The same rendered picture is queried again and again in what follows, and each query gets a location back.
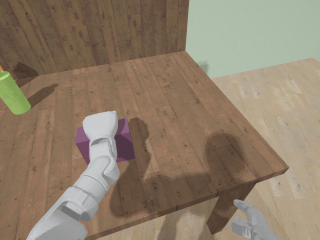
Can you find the right robot hand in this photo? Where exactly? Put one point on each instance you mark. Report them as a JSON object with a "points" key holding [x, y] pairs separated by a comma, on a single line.
{"points": [[254, 219]]}

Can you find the left robot forearm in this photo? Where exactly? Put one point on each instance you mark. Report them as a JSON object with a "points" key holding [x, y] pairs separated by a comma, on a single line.
{"points": [[82, 199]]}

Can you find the sponge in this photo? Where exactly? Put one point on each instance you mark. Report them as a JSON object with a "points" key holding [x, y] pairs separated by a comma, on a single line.
{"points": [[123, 140]]}

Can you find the left robot upper arm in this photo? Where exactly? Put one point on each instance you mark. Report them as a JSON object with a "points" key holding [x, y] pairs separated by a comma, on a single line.
{"points": [[60, 226]]}

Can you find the table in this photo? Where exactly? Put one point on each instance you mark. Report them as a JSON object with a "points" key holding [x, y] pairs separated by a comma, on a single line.
{"points": [[76, 58]]}

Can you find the right robot forearm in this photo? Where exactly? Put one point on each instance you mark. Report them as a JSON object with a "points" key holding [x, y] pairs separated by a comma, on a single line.
{"points": [[263, 233]]}

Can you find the left robot hand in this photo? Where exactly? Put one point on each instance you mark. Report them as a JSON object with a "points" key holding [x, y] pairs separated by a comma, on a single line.
{"points": [[104, 123]]}

